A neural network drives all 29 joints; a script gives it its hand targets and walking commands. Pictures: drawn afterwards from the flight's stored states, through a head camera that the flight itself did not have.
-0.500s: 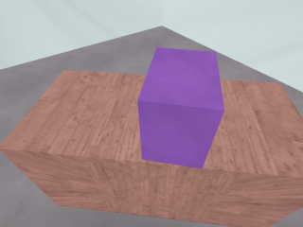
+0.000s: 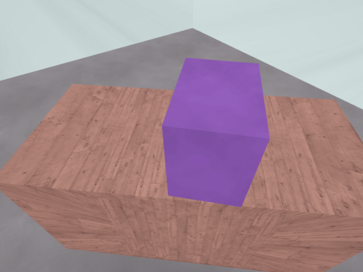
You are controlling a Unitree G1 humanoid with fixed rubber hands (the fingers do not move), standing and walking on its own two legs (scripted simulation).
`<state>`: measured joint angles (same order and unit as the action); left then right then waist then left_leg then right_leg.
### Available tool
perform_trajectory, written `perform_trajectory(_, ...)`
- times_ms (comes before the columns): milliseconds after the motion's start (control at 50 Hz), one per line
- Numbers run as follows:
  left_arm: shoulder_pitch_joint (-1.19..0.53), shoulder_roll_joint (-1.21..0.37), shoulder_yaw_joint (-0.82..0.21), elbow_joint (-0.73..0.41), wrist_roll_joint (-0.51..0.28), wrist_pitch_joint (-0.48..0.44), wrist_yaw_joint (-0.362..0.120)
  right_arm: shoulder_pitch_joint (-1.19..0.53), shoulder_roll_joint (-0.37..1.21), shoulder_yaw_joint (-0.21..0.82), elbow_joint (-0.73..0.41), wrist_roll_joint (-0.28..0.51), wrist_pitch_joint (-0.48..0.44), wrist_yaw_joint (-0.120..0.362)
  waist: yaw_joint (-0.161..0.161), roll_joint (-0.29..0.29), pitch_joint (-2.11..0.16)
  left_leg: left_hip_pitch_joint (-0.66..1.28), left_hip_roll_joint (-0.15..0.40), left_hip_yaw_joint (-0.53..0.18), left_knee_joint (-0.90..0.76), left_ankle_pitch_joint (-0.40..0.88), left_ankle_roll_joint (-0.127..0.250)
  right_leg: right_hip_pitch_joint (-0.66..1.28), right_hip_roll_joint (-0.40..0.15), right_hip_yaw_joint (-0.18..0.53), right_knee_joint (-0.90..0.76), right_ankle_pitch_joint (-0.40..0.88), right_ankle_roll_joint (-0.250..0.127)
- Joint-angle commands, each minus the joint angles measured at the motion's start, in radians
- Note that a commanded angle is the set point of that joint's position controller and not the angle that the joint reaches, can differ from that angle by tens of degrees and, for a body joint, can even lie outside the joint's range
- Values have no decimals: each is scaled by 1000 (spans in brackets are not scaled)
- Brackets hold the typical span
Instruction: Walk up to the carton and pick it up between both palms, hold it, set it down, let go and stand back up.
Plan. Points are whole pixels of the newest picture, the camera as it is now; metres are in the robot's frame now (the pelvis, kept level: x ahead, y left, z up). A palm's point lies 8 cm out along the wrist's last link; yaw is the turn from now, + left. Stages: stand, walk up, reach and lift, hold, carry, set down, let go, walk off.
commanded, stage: stand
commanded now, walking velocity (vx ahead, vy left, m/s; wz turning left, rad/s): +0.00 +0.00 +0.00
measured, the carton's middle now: (212, 130) +0.52 -0.06 +0.02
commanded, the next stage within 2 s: none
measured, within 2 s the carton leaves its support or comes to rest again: neither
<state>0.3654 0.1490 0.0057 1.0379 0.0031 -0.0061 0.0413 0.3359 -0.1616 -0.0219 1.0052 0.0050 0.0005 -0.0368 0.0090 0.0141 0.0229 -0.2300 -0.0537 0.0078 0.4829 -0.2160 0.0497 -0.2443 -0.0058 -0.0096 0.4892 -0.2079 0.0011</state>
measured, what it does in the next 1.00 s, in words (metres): stands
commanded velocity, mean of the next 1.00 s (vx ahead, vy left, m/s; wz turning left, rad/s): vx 0.00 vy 0.00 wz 0.00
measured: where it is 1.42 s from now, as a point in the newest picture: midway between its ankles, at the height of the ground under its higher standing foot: outside the picture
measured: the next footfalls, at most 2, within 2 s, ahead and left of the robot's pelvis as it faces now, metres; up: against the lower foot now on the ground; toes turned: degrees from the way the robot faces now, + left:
none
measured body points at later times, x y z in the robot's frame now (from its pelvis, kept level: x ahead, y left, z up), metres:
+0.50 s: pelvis +0.03 +0.00 +0.00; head +0.03 -0.01 +0.45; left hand +0.02 +0.22 -0.15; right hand +0.04 -0.23 -0.15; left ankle +0.03 +0.09 -0.74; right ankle +0.04 -0.12 -0.74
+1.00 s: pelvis +0.05 +0.00 +0.01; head +0.06 -0.01 +0.46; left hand +0.05 +0.22 -0.15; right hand +0.06 -0.22 -0.15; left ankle +0.03 +0.09 -0.74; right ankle +0.04 -0.12 -0.74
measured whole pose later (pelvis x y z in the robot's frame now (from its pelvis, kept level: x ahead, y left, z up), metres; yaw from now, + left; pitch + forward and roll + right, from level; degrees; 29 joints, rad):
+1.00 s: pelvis +0.05 +0.00 +0.01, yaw +0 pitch -2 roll +0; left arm 0.30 0.14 -0.02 1.08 -0.01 -0.01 0.06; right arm 0.29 -0.15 0.01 1.05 0.01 -0.01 -0.05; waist 0.01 0.00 0.05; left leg -0.12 -0.05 0.01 0.40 -0.25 0.05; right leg -0.14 0.00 0.00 0.43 -0.25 0.00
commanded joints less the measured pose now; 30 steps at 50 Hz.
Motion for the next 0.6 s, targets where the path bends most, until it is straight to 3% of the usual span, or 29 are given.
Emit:
perform_trajectory(0, 84, 140, 24, -31, -2, -14, 8, 65, -125, -22, -45, 1, -17, -8, -1, -21, 87, -78, 140, -160, -185, -129, -35, -22, -86, 118, -137, -70, -5)
perform_trajectory(580, 38, 132, 1, -2, -7, -16, 18, 35, -108, 2, -3, 5, -21, -17, -2, -23, 68, 16, 149, -130, -180, 76, -37, 44, -100, 105, -144, 76, -6)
